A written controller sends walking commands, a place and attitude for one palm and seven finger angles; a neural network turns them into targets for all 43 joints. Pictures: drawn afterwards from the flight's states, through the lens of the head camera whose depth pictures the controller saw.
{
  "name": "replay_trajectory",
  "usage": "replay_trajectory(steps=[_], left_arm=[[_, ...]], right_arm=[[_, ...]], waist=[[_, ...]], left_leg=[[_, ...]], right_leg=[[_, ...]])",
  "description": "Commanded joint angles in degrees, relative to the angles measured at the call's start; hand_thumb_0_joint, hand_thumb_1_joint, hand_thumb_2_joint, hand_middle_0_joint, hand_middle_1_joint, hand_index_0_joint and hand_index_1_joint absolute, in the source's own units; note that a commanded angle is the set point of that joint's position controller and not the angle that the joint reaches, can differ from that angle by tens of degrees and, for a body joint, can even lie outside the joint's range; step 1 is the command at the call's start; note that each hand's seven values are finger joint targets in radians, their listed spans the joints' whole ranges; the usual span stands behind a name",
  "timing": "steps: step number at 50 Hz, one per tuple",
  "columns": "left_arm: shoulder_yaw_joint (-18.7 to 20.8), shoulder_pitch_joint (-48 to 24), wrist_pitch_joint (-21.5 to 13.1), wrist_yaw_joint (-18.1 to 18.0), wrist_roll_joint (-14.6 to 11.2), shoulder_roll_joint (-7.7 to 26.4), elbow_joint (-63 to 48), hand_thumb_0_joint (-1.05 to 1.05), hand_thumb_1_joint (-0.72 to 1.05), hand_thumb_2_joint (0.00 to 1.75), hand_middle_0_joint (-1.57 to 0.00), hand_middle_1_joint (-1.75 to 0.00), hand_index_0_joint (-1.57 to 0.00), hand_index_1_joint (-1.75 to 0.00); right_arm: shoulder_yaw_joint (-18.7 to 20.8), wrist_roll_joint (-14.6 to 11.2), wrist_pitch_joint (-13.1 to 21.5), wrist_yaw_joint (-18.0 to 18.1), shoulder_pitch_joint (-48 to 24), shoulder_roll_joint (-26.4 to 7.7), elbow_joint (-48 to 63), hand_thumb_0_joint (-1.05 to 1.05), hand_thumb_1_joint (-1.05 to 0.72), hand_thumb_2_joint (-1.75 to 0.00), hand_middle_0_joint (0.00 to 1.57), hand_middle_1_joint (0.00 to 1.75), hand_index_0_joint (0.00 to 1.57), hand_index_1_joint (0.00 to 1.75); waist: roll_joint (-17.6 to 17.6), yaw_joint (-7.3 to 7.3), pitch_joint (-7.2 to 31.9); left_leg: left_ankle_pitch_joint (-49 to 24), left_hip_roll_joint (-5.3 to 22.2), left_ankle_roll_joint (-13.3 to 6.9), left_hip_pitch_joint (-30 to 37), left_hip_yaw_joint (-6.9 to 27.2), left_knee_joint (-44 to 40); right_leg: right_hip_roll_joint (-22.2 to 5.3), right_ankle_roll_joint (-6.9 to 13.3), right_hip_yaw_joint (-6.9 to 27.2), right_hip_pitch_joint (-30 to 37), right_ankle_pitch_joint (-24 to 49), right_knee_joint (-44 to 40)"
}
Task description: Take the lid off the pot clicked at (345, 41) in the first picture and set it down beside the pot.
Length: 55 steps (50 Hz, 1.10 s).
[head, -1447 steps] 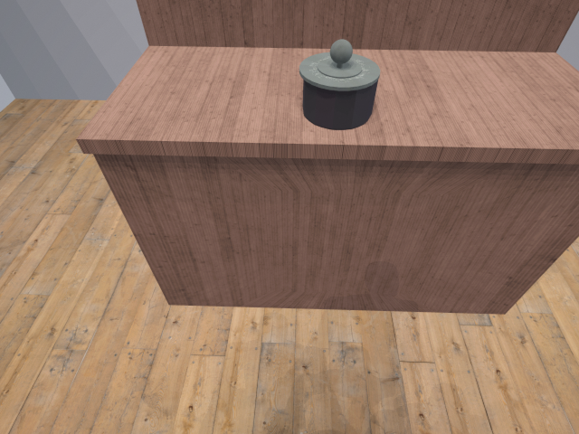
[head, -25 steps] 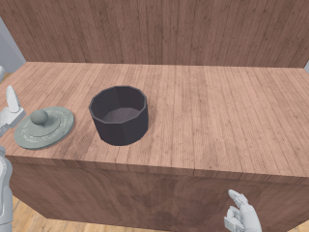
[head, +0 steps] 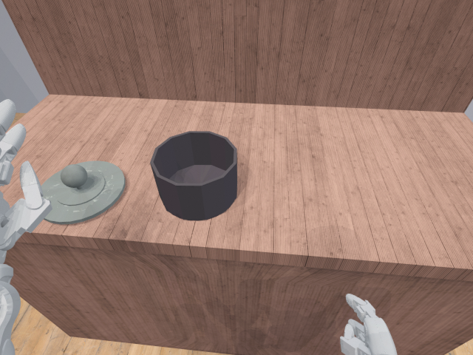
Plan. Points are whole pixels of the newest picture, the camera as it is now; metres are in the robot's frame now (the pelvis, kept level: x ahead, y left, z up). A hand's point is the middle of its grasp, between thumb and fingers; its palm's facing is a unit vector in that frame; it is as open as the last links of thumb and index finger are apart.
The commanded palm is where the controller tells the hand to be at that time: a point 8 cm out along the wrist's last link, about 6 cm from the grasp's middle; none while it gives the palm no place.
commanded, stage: draw the hand back to the body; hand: left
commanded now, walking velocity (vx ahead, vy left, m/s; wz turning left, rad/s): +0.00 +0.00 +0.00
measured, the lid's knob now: (74, 176) +0.41 +0.39 +0.07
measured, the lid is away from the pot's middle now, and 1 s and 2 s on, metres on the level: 0.25 0.25 0.25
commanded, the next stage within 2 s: step back with the hand held close in 0.26 s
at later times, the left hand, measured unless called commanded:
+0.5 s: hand (35, 213) +0.19 +0.25 +0.24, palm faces +0.48 -0.80 -0.37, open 7.4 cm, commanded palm +0.12 +0.28 +0.23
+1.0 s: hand out of the picture +0.13 +0.26 +0.23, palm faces +0.46 -0.79 -0.41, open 7.4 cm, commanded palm +0.06 +0.31 +0.23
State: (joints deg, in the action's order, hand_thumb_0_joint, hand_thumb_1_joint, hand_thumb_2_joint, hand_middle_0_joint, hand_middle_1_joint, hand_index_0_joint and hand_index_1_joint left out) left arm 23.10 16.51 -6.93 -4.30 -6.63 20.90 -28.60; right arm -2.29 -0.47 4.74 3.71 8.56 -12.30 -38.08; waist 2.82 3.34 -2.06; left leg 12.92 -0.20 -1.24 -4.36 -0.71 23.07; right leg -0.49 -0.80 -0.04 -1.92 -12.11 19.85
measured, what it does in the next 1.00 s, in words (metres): shifts its weight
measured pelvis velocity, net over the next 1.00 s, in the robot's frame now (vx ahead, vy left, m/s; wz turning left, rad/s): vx -0.06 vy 0.02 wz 0.02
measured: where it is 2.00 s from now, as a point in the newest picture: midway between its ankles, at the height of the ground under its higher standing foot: outside the picture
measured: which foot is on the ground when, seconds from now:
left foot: down 0.00-1.00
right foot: down 0.00-1.00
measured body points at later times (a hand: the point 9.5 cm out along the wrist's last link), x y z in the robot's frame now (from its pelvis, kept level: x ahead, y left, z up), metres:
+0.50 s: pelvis +0.00 +0.00 +0.00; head -0.01 +0.00 +0.45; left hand +0.16 +0.29 +0.26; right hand +0.20 -0.21 -0.07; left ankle +0.00 +0.10 -0.74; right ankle -0.01 -0.13 -0.74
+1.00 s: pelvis -0.06 +0.02 -0.02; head -0.05 +0.04 +0.43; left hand +0.10 +0.30 +0.25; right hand +0.11 -0.20 -0.10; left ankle +0.00 +0.10 -0.74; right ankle -0.01 -0.13 -0.74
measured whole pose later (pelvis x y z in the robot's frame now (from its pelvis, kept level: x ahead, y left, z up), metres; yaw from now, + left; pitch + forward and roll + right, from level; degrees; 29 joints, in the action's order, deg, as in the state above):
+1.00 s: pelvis -0.06 +0.02 -0.02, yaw +1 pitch +0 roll -3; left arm 28.8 26.4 -14.4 -7.1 -4.1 25.0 -42.3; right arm -1.0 -1.7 3.6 2.7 13.6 -11.0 -31.9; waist 0.9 -0.2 -0.8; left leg 18.3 -0.5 -2.6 -24.9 0.4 40.3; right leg -0.8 -2.5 -1.2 -19.8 -12.7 32.5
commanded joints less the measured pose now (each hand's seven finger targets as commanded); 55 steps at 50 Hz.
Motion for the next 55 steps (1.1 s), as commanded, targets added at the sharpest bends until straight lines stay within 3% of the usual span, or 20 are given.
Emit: replay_trajectory(steps=[1, 5, 8, 12, 18, 19, 20, 21, 24, 28, 32, 38, 40, 43, 45, 48, 50, 52, 53, 55], left_arm=[[4.9, -5.13, -3.29, -1.11, 0.03, 10.75, -14.25, 0.0, 0.9, 0.9, -0.2, -0.3, -0.2, -0.3], [4.09, -0.1, -3.14, -1.14, 0.15, 9.27, -15.5, 0.0, 0.9, 0.9, -0.2, -0.3, -0.2, -0.3], [4.98, -4.4, -3.52, -1.71, 0.5, 11.21, -18.62, 0.0, 0.9, 0.9, -0.2, -0.3, -0.2, -0.3], [3.62, -0.97, -2.63, -1.63, 0.48, 8.9, -14.23, 0.0, 0.9, 0.9, -0.2, -0.3, -0.2, -0.3], [4.98, -1.62, -3.33, -2.07, 0.7, 10.89, -18.53, 0.0, 0.9, 0.9, -0.2, -0.3, -0.2, -0.3], [13.67, -10.95, -6.52, -2.74, 1.04, 20.07, -23.75, 0.0, 0.9, 0.9, -0.2, -0.3, -0.2, -0.3], [10.71, -4.12, -7.04, -2.52, 0.99, 15.13, -15.55, 0.0, 0.9, 0.9, -0.2, -0.3, -0.2, -0.3], [8.12, 0.15, -6.65, -2.03, 1.43, 12.01, -13.78, 0.0, 0.9, 0.9, -0.2, -0.3, -0.2, -0.3], [6.25, 5.47, -7.27, -1.35, 1.68, 10.35, -15.67, 0.0, 0.9, 0.9, -0.2, -0.3, -0.2, -0.3], [9.21, 10.68, -7.7, -1.64, 1.28, 13.18, -21.51, 0.0, 0.9, 0.9, -0.2, -0.3, -0.2, -0.3], [10.59, 13.94, -8.25, -2.04, 0.97, 14.03, -25.76, 0.0, 0.9, 0.9, -0.2, -0.3, -0.2, -0.3], [12.93, 13.76, -9.21, -3.14, 0.81, 15.31, -30.14, 0.0, 0.9, 0.9, -0.2, -0.3, -0.2, -0.3], [12.57, 12.66, -9.13, -3.57, 0.98, 14.1, -27.59, 0.0, 0.9, 0.9, -0.2, -0.3, -0.2, -0.3], [13.63, 10.69, -9.26, -3.99, 1.42, 14.97, -25.66, 0.0, 0.9, 0.9, -0.2, -0.3, -0.2, -0.3], [11.9, 8.24, -9.22, -3.83, 1.6, 13.63, -22.06, 0.0, 0.9, 0.9, -0.2, -0.3, -0.2, -0.3], [11.64, 5.98, -9.77, -4.36, 2.39, 15.12, -21.7, 0.0, 0.9, 0.9, -0.2, -0.3, -0.2, -0.3], [9.65, 6.51, -9.96, -4.45, 2.41, 13.01, -21.42, 0.0, 0.9, 0.9, -0.2, -0.3, -0.2, -0.3], [9.88, 7.08, -10.27, -4.67, 2.24, 13.11, -22.4, 0.0, 0.9, 0.9, -0.2, -0.3, -0.2, -0.3], [11.49, 6.94, -10.65, -4.91, 2.24, 14.97, -23.97, 0.0, 0.9, 0.9, -0.2, -0.3, -0.2, -0.3], [10.9, 8.12, -11.15, -4.88, 2.39, 12.65, -24.72, 0.0, 0.9, 0.9, -0.2, -0.3, -0.2, -0.3]], right_arm=[[2.38, 0.06, 3.47, 0.35, -9.51, -5.91, 10.18, 0.0, -0.9, -0.9, 0.2, 0.3, 0.2, 0.3], [2.36, 0.21, 3.46, 0.32, -9.33, -5.62, 10.55, 0.0, -0.9, -0.9, 0.2, 0.3, 0.2, 0.3], [2.22, 0.16, 3.78, 0.6, -9.21, -5.67, 10.26, 0.0, -0.9, -0.9, 0.2, 0.3, 0.2, 0.3], [2.11, 0.31, 3.39, 0.85, -9.02, -5.31, 9.96, 0.0, -0.9, -0.9, 0.2, 0.3, 0.2, 0.3], [2.23, 0.44, 3.9, 0.77, -9.2, -5.39, 10.37, 0.0, -0.9, -0.9, 0.2, 0.3, 0.2, 0.3], [2.15, -0.18, 2.52, 0.27, -8.4, -7.59, 13.09, 0.0, -0.9, -0.9, 0.2, 0.3, 0.2, 0.3], [2.37, -0.01, 1.93, 0.24, -7.32, -6.02, 11.56, 0.0, -0.9, -0.9, 0.2, 0.3, 0.2, 0.3], [2.76, -0.21, 1.33, -0.31, -6.64, -6.04, 11.53, 0.0, -0.9, -0.9, 0.2, 0.3, 0.2, 0.3], [3.66, -0.42, -0.07, -0.92, -5.48, -6.93, 13.04, 0.0, -0.9, -0.9, 0.2, 0.3, 0.2, 0.3], [4.3, -1.04, -1.63, -0.99, -4.49, -6.95, 15.26, 0.0, -0.9, -0.9, 0.2, 0.3, 0.2, 0.3], [4.96, -1.38, -2.11, -0.62, -3.73, -7.06, 16.86, 0.0, -0.9, -0.9, 0.2, 0.3, 0.2, 0.3], [5.23, -1.38, 0.43, -0.52, -2.41, -7.58, 17.39, 0.0, -0.9, -0.9, 0.2, 0.3, 0.2, 0.3], [5.16, -1.2, 1.31, -0.4, -1.3, -7.36, 16.91, 0.0, -0.9, -0.9, 0.2, 0.3, 0.2, 0.3], [5.32, -1.37, 2.24, -0.46, -0.17, -7.49, 16.39, 0.0, -0.9, -0.9, 0.2, 0.3, 0.2, 0.3], [5.44, -1.59, 2.14, -0.36, -0.02, -7.37, 16.36, 0.0, -0.9, -0.9, 0.2, 0.3, 0.2, 0.3], [5.6, -1.31, 2.15, -0.11, 0.51, -7.37, 15.04, 0.0, -0.9, -0.9, 0.2, 0.3, 0.2, 0.3], [5.16, -1.01, 2.09, -0.12, 0.04, -6.77, 14.76, 0.0, -0.9, -0.9, 0.2, 0.3, 0.2, 0.3], [5.11, -1.23, 2.08, 0.16, -0.72, -7.02, 15.38, 0.0, -0.9, -0.9, 0.2, 0.3, 0.2, 0.3], [5.11, -1.29, 2.15, 0.29, -1.2, -7.4, 15.79, 0.0, -0.9, -0.9, 0.2, 0.3, 0.2, 0.3], [4.84, -1.42, 2.77, 0.52, -2.04, -7.77, 16.92, 0.0, -0.9, -0.9, 0.2, 0.3, 0.2, 0.3]], waist=[[1.49, 0.33, 4.22], [0.43, 0.37, 3.85], [2.11, -0.29, 4.0], [0.13, 0.37, 2.03], [2.14, 0.27, 4.83], [0.16, -1.26, -0.89], [-6.96, -1.45, -0.46], [-8.69, -1.93, 0.55], [-2.53, -2.49, 5.62], [-1.45, -2.34, 10.83], [0.61, -2.27, 12.16], [9.17, -2.68, 11.26], [8.67, -2.84, 8.44], [2.27, -3.3, 8.7], [-4.08, -4.14, 4.78], [-7.21, -4.91, 3.12], [-5.56, -5.13, 4.03], [-3.2, -4.88, 4.28], [0.15, -4.71, 4.66], [9.3, -4.16, 4.83]], left_leg=[[-6.69, 1.1, -0.3, 1.64, 1.09, -4.14], [-6.76, 1.13, -0.19, 1.11, 1.0, -3.88], [-5.8, 1.01, -0.18, 1.68, 1.11, -3.35], [-5.49, 1.1, -0.17, 1.07, 1.16, -3.9], [-6.47, 0.99, -0.18, 1.92, 1.09, -3.03], [-2.79, 1.59, -1.73, -4.25, 3.27, -1.22], [-3.36, 1.51, -1.96, -4.75, 4.15, 0.85], [-4.9, 1.63, -1.97, -3.79, 3.98, 3.09], [-10.85, 2.98, -2.0, -3.93, 3.52, 4.43], [-19.89, 5.0, -2.23, -4.41, 4.7, 3.81], [-22.89, 6.73, -2.45, -7.51, 6.36, 3.24], [-11.63, 10.76, -3.72, -14.2, 10.44, -2.02], [-3.2, 11.54, -4.15, -19.1, 10.83, -2.83], [6.25, 8.77, -3.03, -21.94, 9.68, 1.38], [18.35, 5.88, -2.0, -22.88, 7.99, 5.46], [16.88, 3.28, -0.92, -16.2, 6.94, 14.42], [13.23, 3.42, -1.09, -15.11, 6.98, 14.23], [14.59, 4.91, -1.68, -16.85, 8.77, 8.8], [17.55, 6.49, -2.14, -19.28, 10.63, 3.94], [28.08, 11.29, -3.99, -29.3, 15.68, -7.1]], right_leg=[[1.08, 2.81, -1.86, -3.2, 5.13, -3.63], [1.01, 2.78, -1.9, -3.16, 5.27, -3.69], [1.08, 2.88, -1.47, -3.62, 4.35, -3.83], [1.09, 2.8, -1.77, -4.35, 3.5, -4.24], [0.92, 2.94, -1.31, -2.86, 4.96, -3.7], [-1.9, 2.39, 4.49, -7.89, 8.37, -5.73], [-3.46, 2.35, 5.19, -8.1, 9.04, -5.95], [-4.58, 2.43, 6.6, -9.33, 10.57, -6.07], [-6.15, 2.26, 4.86, -7.43, 16.64, -2.42], [-5.08, 1.26, 2.56, -5.08, 20.29, 2.63], [-3.87, 0.51, 1.29, -5.49, 18.24, 6.49], [-1.37, 0.28, -0.14, -8.25, -2.08, 15.28], [-1.28, 0.4, -0.09, -8.57, -6.44, 16.58], [-2.86, 1.37, 1.82, -7.09, 0.94, 12.09], [-5.71, 2.36, 5.34, -13.98, -6.69, 5.59], [-9.56, 4.84, 10.02, -25.04, -15.66, -1.88], [-9.93, 4.72, 8.4, -25.08, -10.37, -0.37], [-7.05, 3.47, 5.27, -23.22, -9.97, 2.83], [-4.94, 2.86, 3.41, -20.74, -11.48, 5.53], [0.57, 1.1, -0.56, -11.76, -11.56, 16.61]])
